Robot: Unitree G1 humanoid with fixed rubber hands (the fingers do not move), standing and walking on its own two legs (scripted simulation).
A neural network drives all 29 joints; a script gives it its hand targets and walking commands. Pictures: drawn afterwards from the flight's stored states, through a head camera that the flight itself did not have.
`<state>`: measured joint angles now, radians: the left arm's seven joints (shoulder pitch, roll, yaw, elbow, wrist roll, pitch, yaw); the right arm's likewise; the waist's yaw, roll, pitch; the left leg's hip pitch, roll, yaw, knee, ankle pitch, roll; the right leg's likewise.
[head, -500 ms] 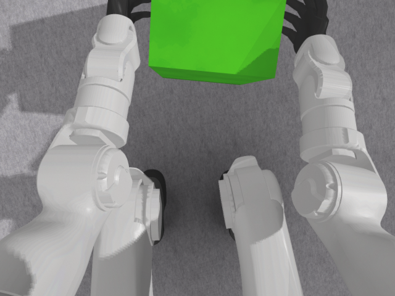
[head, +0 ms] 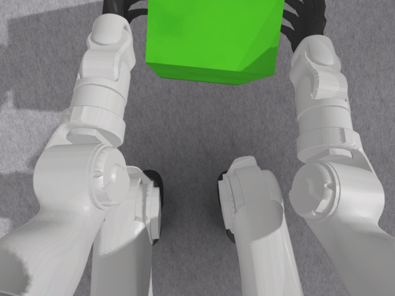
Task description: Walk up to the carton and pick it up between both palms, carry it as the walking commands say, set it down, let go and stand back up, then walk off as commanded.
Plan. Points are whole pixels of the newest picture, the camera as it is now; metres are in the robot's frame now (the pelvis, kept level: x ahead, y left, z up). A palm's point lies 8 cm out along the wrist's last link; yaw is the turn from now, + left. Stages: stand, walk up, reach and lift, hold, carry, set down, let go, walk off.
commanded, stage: set down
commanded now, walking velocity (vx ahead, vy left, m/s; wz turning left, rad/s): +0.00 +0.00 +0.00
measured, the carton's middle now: (208, 21) +0.57 -0.04 -0.25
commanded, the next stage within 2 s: none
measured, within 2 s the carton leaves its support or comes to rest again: neither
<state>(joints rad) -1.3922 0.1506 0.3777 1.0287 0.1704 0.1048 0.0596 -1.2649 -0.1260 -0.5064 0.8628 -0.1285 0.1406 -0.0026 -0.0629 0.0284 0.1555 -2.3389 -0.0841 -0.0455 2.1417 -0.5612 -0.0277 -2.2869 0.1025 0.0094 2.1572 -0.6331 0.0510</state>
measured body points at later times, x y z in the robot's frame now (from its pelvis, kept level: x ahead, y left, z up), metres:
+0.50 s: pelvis +0.00 +0.00 +0.00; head +0.36 +0.00 +0.27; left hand +0.53 +0.12 -0.19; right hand +0.50 -0.19 -0.19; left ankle +0.10 +0.12 -0.35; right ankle +0.09 -0.12 -0.35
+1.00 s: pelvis -0.02 +0.00 +0.01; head +0.35 +0.01 +0.26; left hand +0.53 +0.15 -0.19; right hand +0.49 -0.22 -0.18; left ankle +0.10 +0.12 -0.35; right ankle +0.09 -0.12 -0.35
